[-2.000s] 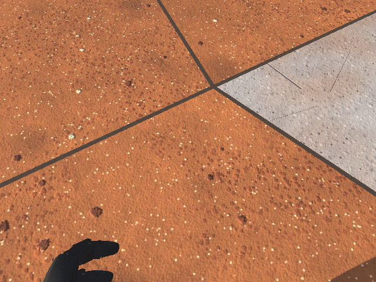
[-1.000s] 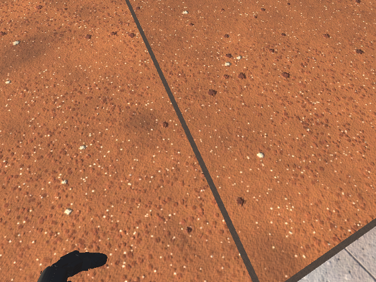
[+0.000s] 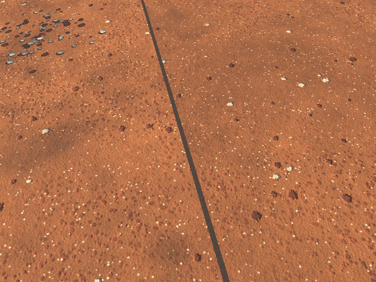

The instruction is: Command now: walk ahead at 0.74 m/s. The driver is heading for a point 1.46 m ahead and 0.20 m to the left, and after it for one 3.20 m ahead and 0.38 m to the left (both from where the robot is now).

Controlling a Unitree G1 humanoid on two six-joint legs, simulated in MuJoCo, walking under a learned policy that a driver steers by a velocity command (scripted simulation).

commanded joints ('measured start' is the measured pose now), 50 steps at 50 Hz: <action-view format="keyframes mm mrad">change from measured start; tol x64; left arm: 1 -53 183 40 -61 3 -14 -10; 50 -292 65 -15 -84 -10 49 27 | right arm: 1 -123 -24 7 -101 6 -3 9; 50 125 -16 14 160 28 -2 -95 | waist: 1 -17 -189 136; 50 -66 31 136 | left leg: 1 85 -31 70 -167 -56 -8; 7 805 386 -705 -568 -640 182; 14 513 231 -182 -494 623 184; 23 419 145 -35 -317 760 87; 28 -20 -45 -172 612 -437 -46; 50 107 49 -96 -369 -172 18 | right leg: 1 -93 -141 145 -186 -278 -170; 8 -854 -6 6 893 -155 -138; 26 478 -334 365 281 1148 -386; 40 -397 -78 107 -93 -401 -129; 50 -79 24 -25 110 -27 -75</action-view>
